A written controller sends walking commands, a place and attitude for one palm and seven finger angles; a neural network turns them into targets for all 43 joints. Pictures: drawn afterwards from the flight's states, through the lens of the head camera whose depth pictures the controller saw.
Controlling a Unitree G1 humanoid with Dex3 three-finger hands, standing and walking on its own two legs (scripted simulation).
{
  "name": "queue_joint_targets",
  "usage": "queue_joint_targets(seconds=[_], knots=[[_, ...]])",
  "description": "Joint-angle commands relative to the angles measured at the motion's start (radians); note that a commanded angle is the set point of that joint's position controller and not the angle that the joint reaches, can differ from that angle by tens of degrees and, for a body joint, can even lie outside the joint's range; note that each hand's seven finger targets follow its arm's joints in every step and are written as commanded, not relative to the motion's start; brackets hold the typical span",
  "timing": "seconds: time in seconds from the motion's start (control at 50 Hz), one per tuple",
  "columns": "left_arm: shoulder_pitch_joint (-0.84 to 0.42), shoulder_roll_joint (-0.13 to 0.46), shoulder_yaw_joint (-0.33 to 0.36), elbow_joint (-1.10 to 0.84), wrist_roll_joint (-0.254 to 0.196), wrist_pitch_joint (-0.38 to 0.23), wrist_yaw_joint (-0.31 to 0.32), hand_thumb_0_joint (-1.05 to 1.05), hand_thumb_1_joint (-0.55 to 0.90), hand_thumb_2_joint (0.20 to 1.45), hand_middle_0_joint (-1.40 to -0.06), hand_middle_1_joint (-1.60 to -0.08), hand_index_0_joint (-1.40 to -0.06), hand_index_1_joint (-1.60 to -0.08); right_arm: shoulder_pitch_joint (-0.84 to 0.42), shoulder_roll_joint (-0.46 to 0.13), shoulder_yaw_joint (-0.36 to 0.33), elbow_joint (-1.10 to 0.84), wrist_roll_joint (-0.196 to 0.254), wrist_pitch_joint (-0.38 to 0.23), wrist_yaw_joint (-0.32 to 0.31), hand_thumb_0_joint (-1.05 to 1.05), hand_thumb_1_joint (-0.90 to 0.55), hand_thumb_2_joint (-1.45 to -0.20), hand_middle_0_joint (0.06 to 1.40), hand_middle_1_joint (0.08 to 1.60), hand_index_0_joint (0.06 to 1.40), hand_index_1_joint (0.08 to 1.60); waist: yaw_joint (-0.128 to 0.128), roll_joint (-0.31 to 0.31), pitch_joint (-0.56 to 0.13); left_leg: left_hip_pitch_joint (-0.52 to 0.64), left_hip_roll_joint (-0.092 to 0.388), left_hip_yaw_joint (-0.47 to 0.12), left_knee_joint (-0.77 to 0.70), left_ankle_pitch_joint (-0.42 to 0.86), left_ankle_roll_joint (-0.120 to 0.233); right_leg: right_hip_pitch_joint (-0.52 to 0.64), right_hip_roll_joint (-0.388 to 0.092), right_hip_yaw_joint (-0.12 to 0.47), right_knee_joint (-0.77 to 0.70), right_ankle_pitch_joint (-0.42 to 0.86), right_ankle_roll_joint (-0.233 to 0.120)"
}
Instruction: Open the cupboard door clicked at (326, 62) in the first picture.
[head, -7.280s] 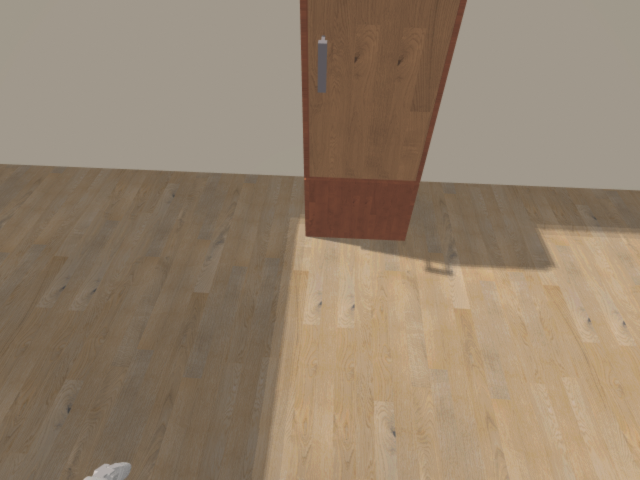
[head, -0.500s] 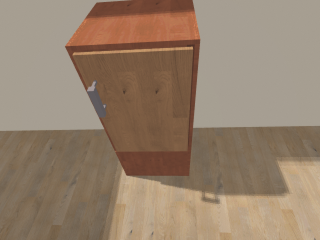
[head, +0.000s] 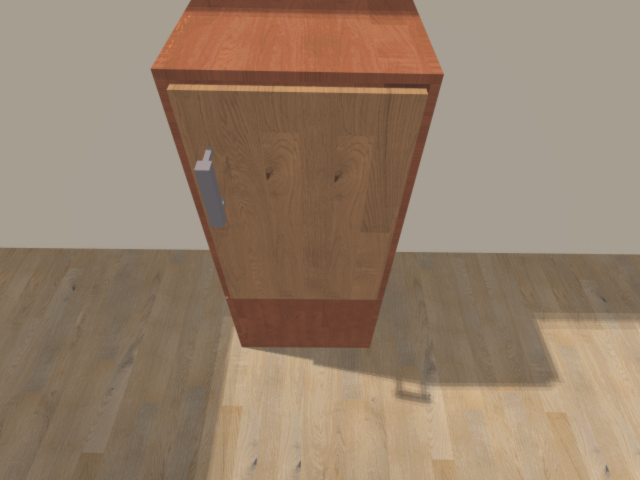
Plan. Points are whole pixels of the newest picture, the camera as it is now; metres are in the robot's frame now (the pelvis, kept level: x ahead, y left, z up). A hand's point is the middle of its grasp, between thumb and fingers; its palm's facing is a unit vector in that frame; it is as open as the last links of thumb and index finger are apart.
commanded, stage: come to a stop and stand still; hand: left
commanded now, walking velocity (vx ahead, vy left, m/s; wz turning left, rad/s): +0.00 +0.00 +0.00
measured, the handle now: (213, 187) +0.56 +0.24 +0.00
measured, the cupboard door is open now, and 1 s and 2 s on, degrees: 0 0 0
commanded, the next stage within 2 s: look again from close up in 0.20 s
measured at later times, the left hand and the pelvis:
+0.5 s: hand out of the picture -0.01 +0.18 -0.18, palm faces +0.02 -0.98 -0.20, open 7.3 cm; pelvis -0.02 +0.01 +0.00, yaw +0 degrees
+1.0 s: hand out of the picture -0.07 +0.15 -0.18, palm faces +0.06 -0.99 -0.16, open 7.4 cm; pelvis -0.04 -0.01 +0.00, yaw +1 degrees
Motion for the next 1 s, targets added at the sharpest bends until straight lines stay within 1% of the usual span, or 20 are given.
queue_joint_targets(seconds=[0.0, 0.02, 0.04, 0.14, 0.26, 0.28, 0.3, 0.32, 0.34, 0.38, 0.4, 0.44, 0.52, 0.6, 0.62, 0.68, 0.84, 0.92, 0.94, 0.98], knots=[[0.089, 0.090, 0.005, -0.002, -0.006, -0.025, 0.017, 0.000, 0.900, 0.900, -0.200, -0.300, -0.200, -0.300, 0.074, -0.098, -0.028, -0.024, 0.010, -0.028, -0.009, 0.000, -0.900, -0.900, 0.200, 0.300, 0.200, 0.300, -0.013, -0.012, -0.065, -0.038, 0.143, -0.094, -0.009, 0.481, -0.012, 0.173, -0.097, 0.064, -0.040, 0.555, -0.047], [0.085, 0.081, 0.005, 0.002, -0.009, -0.026, 0.020, 0.000, 0.900, 0.900, -0.200, -0.300, -0.200, -0.300, 0.074, -0.103, -0.028, -0.013, 0.006, -0.023, -0.011, 0.000, -0.900, -0.900, 0.200, 0.300, 0.200, 0.300, -0.015, -0.063, -0.063, -0.021, 0.150, -0.089, -0.011, 0.462, -0.018, 0.159, -0.085, 0.064, -0.034, 0.545, -0.052], [0.078, 0.072, 0.000, 0.000, -0.011, -0.024, 0.020, 0.000, 0.900, 0.900, -0.200, -0.300, -0.200, -0.300, 0.080, -0.108, -0.027, -0.005, 0.005, -0.023, -0.012, 0.000, -0.900, -0.900, 0.200, 0.300, 0.200, 0.300, -0.017, -0.065, -0.057, -0.002, 0.154, -0.085, -0.019, 0.460, -0.016, 0.142, -0.079, 0.054, -0.039, 0.517, -0.048], [0.052, 0.068, -0.005, -0.005, -0.010, -0.014, 0.022, 0.000, 0.900, 0.900, -0.200, -0.300, -0.200, -0.300, 0.081, -0.101, -0.021, 0.018, 0.003, -0.024, -0.013, 0.000, -0.900, -0.900, 0.200, 0.300, 0.200, 0.300, -0.018, 0.020, -0.014, 0.017, 0.159, -0.085, -0.042, 0.480, -0.011, 0.110, -0.060, 0.047, -0.063, 0.389, -0.034], [0.048, 0.068, -0.007, 0.000, -0.009, -0.007, 0.018, 0.000, 0.900, 0.900, -0.200, -0.300, -0.200, -0.300, 0.071, -0.094, -0.015, 0.025, 0.003, -0.023, -0.012, 0.000, -0.900, -0.900, 0.200, 0.300, 0.200, 0.300, -0.014, 0.041, 0.044, -0.017, 0.158, -0.090, -0.076, 0.357, -0.008, 0.095, -0.052, 0.048, -0.102, 0.277, -0.029], [0.125, 0.104, -0.010, 0.020, 0.005, -0.039, 0.055, 0.000, 0.900, 0.900, -0.200, -0.300, -0.200, -0.300, -0.015, -0.154, -0.017, -0.054, 0.012, -0.034, 0.006, 0.000, -0.900, -0.900, 0.200, 0.300, 0.200, 0.300, 0.014, 0.021, 0.059, -0.094, 0.168, -0.063, 0.103, 0.457, -0.028, 0.057, -0.089, 0.079, -0.061, 0.542, -0.032], [0.117, 0.141, -0.006, 0.005, 0.005, -0.058, 0.045, 0.000, 0.900, 0.900, -0.200, -0.300, -0.200, -0.300, -0.015, -0.137, -0.008, -0.092, 0.006, -0.028, 0.015, 0.000, -0.900, -0.900, 0.200, 0.300, 0.200, 0.300, -0.014, 0.026, 0.056, -0.116, 0.132, -0.047, 0.097, 0.376, -0.029, 0.086, -0.111, 0.063, -0.022, 0.706, -0.046], [0.105, 0.111, -0.009, -0.016, 0.001, -0.057, 0.039, 0.000, 0.900, 0.900, -0.200, -0.300, -0.200, -0.300, 0.057, -0.091, -0.010, -0.079, -0.007, -0.034, 0.008, 0.000, -0.900, -0.900, 0.200, 0.300, 0.200, 0.300, -0.035, 0.048, -0.037, -0.085, 0.111, -0.065, 0.058, 0.314, -0.015, 0.132, -0.109, 0.085, 0.042, 0.730, -0.058], [0.092, 0.103, -0.015, -0.022, -0.004, -0.054, 0.033, 0.000, 0.900, 0.900, -0.200, -0.300, -0.200, -0.300, 0.093, -0.099, -0.013, -0.071, -0.007, -0.037, 0.003, 0.000, -0.900, -0.900, 0.200, 0.300, 0.200, 0.300, -0.038, 0.068, -0.117, -0.061, 0.124, -0.075, 0.058, 0.353, -0.005, 0.154, -0.095, 0.064, 0.056, 0.633, -0.061], [0.078, 0.088, -0.016, -0.035, -0.006, -0.045, 0.026, 0.000, 0.900, 0.900, -0.200, -0.300, -0.200, -0.300, 0.082, -0.117, -0.013, -0.074, -0.004, -0.034, -0.001, 0.000, -0.900, -0.900, 0.200, 0.300, 0.200, 0.300, -0.032, 0.063, -0.141, -0.027, 0.154, -0.095, 0.061, 0.445, 0.002, 0.134, -0.065, 0.043, 0.043, 0.426, -0.061], [0.067, 0.087, -0.018, -0.042, -0.001, -0.037, 0.024, 0.000, 0.900, 0.900, -0.200, -0.300, -0.200, -0.300, 0.085, -0.126, -0.012, -0.079, -0.007, -0.033, -0.001, 0.000, -0.900, -0.900, 0.200, 0.300, 0.200, 0.300, -0.031, 0.083, -0.103, -0.043, 0.165, -0.096, 0.062, 0.471, 0.005, 0.110, -0.050, 0.032, 0.044, 0.329, -0.059], [0.068, 0.075, -0.020, -0.042, -0.001, -0.026, 0.020, 0.000, 0.900, 0.900, -0.200, -0.300, -0.200, -0.300, 0.063, -0.132, -0.010, -0.090, -0.007, -0.028, -0.002, 0.000, -0.900, -0.900, 0.200, 0.300, 0.200, 0.300, -0.024, 0.060, -0.010, -0.090, 0.164, -0.104, 0.034, 0.391, 0.011, 0.063, -0.039, 0.032, 0.019, 0.212, -0.056], [0.072, 0.075, -0.022, -0.047, 0.001, -0.019, 0.012, 0.000, 0.900, 0.900, -0.200, -0.300, -0.200, -0.300, 0.050, -0.131, -0.006, -0.100, -0.004, -0.025, 0.004, 0.000, -0.900, -0.900, 0.200, 0.300, 0.200, 0.300, -0.020, 0.021, 0.092, -0.161, 0.151, -0.121, -0.030, 0.163, 0.015, 0.016, -0.036, 0.051, -0.025, 0.101, -0.050], [0.082, 0.078, -0.022, -0.059, 0.004, -0.015, 0.008, 0.000, 0.900, 0.900, -0.200, -0.300, -0.200, -0.300, 0.049, -0.138, -0.007, -0.101, -0.004, -0.023, 0.010, 0.000, -0.900, -0.900, 0.200, 0.300, 0.200, 0.300, -0.019, 0.042, 0.125, -0.205, 0.144, -0.141, -0.087, -0.025, 0.018, 0.000, -0.027, 0.061, -0.046, 0.031, -0.048], [0.091, 0.075, -0.020, -0.060, 0.004, -0.016, 0.007, 0.000, 0.900, 0.900, -0.200, -0.300, -0.200, -0.300, 0.051, -0.137, -0.009, -0.101, -0.005, -0.024, 0.010, 0.000, -0.900, -0.900, 0.200, 0.300, 0.200, 0.300, -0.018, 0.042, 0.112, -0.203, 0.144, -0.140, -0.094, -0.048, 0.019, 0.006, -0.028, 0.061, -0.049, 0.032, -0.049], [0.103, 0.073, -0.019, -0.063, 0.003, -0.019, 0.005, 0.000, 0.900, 0.900, -0.200, -0.300, -0.200, -0.300, 0.057, -0.134, -0.009, -0.100, -0.004, -0.026, 0.010, 0.000, -0.900, -0.900, 0.200, 0.300, 0.200, 0.300, -0.019, 0.016, 0.091, -0.196, 0.136, -0.135, -0.092, -0.066, 0.020, 0.014, -0.032, 0.071, -0.065, 0.026, -0.050], [0.128, 0.061, -0.016, -0.060, 0.003, -0.024, 0.004, 0.000, 0.900, 0.900, -0.200, -0.300, -0.200, -0.300, 0.084, -0.113, -0.007, -0.073, -0.002, -0.027, 0.010, 0.000, -0.900, -0.900, 0.200, 0.300, 0.200, 0.300, -0.019, 0.017, 0.074, -0.185, 0.130, -0.120, -0.075, -0.053, 0.018, 0.005, -0.039, 0.085, -0.088, 0.007, -0.052], [0.149, 0.075, 0.000, -0.066, 0.011, -0.021, -0.002, 0.000, 0.900, 0.900, -0.200, -0.300, -0.200, -0.300, 0.108, -0.116, -0.012, -0.066, -0.012, -0.016, 0.017, 0.000, -0.900, -0.900, 0.200, 0.300, 0.200, 0.300, -0.014, -0.010, 0.082, -0.237, 0.110, -0.117, -0.033, -0.244, 0.032, -0.014, -0.044, 0.099, -0.092, -0.270, -0.067], [0.158, 0.074, 0.003, -0.068, 0.011, -0.020, -0.003, 0.000, 0.900, 0.900, -0.200, -0.300, -0.200, -0.300, 0.109, -0.112, -0.012, -0.066, -0.015, -0.015, 0.018, 0.000, -0.900, -0.900, 0.200, 0.300, 0.200, 0.300, -0.010, -0.005, 0.102, -0.257, 0.102, -0.113, -0.021, -0.266, 0.034, -0.031, -0.050, 0.114, -0.103, -0.315, -0.074], [0.175, 0.083, 0.010, -0.070, 0.011, -0.021, -0.006, 0.000, 0.900, 0.900, -0.200, -0.300, -0.200, -0.300, 0.114, -0.096, -0.012, -0.068, -0.017, -0.012, 0.021, 0.000, -0.900, -0.900, 0.200, 0.300, 0.200, 0.300, -0.005, -0.047, 0.141, -0.299, 0.073, -0.084, 0.046, -0.257, 0.029, -0.050, -0.072, 0.166, -0.139, -0.392, -0.094]])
